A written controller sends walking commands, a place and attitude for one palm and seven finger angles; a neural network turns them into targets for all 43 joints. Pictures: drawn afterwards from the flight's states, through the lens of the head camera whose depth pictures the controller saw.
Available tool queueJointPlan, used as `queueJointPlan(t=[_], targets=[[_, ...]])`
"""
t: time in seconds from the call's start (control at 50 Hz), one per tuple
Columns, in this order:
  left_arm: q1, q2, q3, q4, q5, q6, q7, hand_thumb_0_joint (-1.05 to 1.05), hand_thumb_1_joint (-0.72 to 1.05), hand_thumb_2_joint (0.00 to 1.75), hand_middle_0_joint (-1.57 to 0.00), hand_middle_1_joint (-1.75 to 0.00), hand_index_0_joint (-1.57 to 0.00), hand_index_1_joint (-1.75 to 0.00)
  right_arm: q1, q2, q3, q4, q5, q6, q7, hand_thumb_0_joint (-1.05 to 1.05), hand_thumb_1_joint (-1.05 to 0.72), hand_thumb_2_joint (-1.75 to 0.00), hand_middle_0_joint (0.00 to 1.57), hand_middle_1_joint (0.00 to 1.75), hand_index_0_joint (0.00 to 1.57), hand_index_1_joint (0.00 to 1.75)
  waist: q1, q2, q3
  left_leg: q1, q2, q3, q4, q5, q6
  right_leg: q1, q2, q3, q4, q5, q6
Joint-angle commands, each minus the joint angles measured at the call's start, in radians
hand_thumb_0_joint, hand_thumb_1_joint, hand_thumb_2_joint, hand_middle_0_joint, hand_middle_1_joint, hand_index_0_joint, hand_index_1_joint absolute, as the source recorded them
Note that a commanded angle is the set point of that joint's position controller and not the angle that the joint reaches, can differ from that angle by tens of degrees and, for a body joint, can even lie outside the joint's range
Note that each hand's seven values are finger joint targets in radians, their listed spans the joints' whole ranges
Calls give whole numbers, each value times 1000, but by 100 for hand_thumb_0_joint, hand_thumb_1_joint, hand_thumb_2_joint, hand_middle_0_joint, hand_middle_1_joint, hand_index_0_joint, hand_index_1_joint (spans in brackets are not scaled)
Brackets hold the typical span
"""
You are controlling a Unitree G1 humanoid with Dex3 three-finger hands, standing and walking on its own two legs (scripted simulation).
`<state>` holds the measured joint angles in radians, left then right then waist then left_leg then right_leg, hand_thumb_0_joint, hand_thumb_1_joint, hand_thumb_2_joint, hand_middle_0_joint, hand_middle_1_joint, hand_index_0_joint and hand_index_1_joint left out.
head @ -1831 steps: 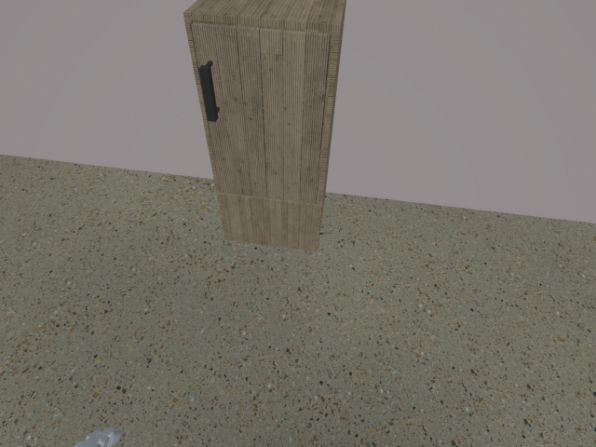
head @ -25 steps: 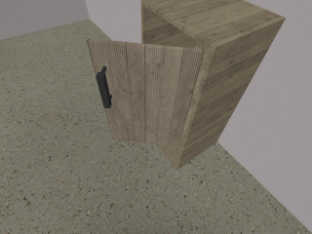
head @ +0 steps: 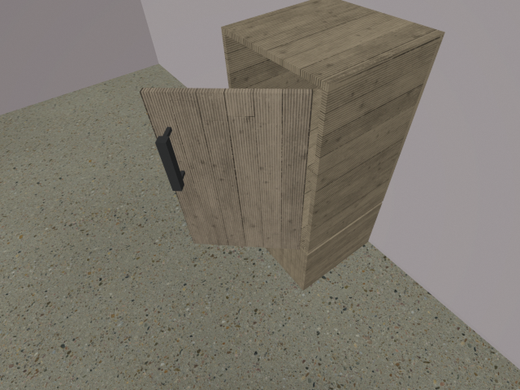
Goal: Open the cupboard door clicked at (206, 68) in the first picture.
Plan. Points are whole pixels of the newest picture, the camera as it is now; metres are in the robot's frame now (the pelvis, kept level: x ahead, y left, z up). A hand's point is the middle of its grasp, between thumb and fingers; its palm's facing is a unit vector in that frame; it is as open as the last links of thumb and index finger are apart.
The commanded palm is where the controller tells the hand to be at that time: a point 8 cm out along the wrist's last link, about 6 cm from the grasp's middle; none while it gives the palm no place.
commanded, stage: come to a stop and stand still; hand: left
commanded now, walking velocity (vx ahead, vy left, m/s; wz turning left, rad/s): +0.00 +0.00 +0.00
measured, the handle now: (173, 159) +0.63 +0.26 -0.03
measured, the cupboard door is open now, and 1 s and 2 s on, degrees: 49 49 49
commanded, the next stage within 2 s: look again from close up in 0.18 s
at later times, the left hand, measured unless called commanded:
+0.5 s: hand out of the picture +0.04 +0.18 -0.17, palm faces +0.02 -0.97 -0.23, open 7.3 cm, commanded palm none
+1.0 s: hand out of the picture +0.04 +0.18 -0.17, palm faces +0.03 -0.98 -0.21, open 7.3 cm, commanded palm none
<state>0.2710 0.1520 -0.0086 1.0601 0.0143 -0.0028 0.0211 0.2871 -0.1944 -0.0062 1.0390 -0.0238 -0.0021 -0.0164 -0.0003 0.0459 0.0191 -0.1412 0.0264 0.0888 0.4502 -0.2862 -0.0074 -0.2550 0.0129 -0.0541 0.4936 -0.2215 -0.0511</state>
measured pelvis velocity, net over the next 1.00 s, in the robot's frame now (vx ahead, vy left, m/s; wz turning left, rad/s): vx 0.04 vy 0.00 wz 0.00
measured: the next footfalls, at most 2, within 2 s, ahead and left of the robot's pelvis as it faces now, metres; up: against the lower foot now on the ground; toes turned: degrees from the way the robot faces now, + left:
right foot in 1.54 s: +0.15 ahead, -0.06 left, +0.00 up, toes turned -5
left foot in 1.74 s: +0.11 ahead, +0.17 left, +0.00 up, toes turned +2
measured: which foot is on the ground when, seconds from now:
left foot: down 0.00-1.00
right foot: down 0.00-1.00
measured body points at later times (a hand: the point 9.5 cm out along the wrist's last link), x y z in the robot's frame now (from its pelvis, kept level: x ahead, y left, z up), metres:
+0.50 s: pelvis +0.02 +0.00 +0.00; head +0.04 -0.02 +0.45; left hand +0.04 +0.23 -0.15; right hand -0.01 -0.20 -0.17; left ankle -0.03 +0.12 -0.74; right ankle +0.03 -0.08 -0.74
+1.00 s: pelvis +0.04 +0.00 +0.00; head +0.06 -0.01 +0.45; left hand +0.04 +0.23 -0.16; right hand +0.03 -0.22 -0.17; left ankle -0.03 +0.12 -0.74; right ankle +0.03 -0.08 -0.74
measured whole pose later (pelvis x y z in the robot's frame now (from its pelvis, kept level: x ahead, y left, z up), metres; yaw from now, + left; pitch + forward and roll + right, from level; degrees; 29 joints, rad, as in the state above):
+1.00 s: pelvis +0.04 +0.00 +0.00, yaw +0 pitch -1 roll +1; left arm 0.26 0.15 0.00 1.12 0.02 -0.02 0.03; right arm 0.29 -0.15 0.00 1.13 -0.02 -0.02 -0.04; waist 0.01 0.01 0.04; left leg -0.09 0.04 0.09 0.44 -0.34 -0.02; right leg -0.21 0.02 -0.05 0.51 -0.29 -0.05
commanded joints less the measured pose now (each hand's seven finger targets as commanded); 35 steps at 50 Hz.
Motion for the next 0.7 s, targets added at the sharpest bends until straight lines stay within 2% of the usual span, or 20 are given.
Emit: queueJointPlan(t=[0.0,0.08,0.16,0.24,0.3,0.36,0.46,0.62,0.68], targets=[[9,145,33,-40,-5,-27,8,0,90,90,-20,-30,-20,-30,81,-54,-2,-4,2,-18,-2,0,-90,-90,20,30,20,30,-8,-62,59,-87,53,-82,-98,-41,42,-13,-123,191,-190,-196,-12],[15,135,32,-24,-6,-28,8,0,90,90,-20,-30,-20,-30,109,-43,3,27,4,-20,-4,0,-90,-90,20,30,20,30,-5,-82,61,-105,53,-78,-92,-31,39,15,-127,185,-191,-178,-15],[18,123,30,-10,-8,-29,9,0,90,90,-20,-30,-20,-30,139,-27,9,58,5,-22,-8,0,-90,-90,20,30,20,30,-5,-66,62,-110,63,-81,-99,-16,36,32,-123,173,-174,-126,-21],[30,109,27,7,-11,-33,10,0,90,90,-20,-30,-20,-30,157,-23,12,78,6,-32,-13,0,-90,-90,20,30,20,30,-2,-31,29,-99,76,-84,-104,52,35,78,-122,151,-126,29,-21],[31,102,25,18,-11,-34,12,0,90,90,-20,-30,-20,-30,158,-21,12,87,9,-36,-18,0,-90,-90,20,30,20,30,0,-29,17,-94,84,-86,-103,95,33,102,-120,134,-91,136,-19],[34,93,22,26,-9,-33,14,0,90,90,-20,-30,-20,-30,156,-16,11,91,10,-35,-22,0,-90,-90,20,30,20,30,-1,-34,30,-76,90,-86,-102,123,34,94,-116,126,-76,189,-19],[36,85,21,32,-5,-30,15,0,90,90,-20,-30,-20,-30,141,-11,7,93,10,-33,-25,0,-90,-90,20,30,20,30,-3,-35,57,-62,94,-81,-98,130,36,67,-114,125,-73,197,-16],[41,90,24,32,-3,-32,16,0,90,90,-20,-30,-20,-30,105,-22,0,84,11,-33,-27,0,-90,-90,20,30,20,30,-7,-63,41,-26,91,-77,-83,160,37,64,-119,132,-65,251,-13],[43,90,24,31,-2,-31,16,0,90,90,-20,-30,-20,-30,96,-24,-2,83,10,-32,-28,0,-90,-90,20,30,20,30,-7,-49,44,-13,91,-75,-80,175,37,58,-120,132,-63,268,-14]])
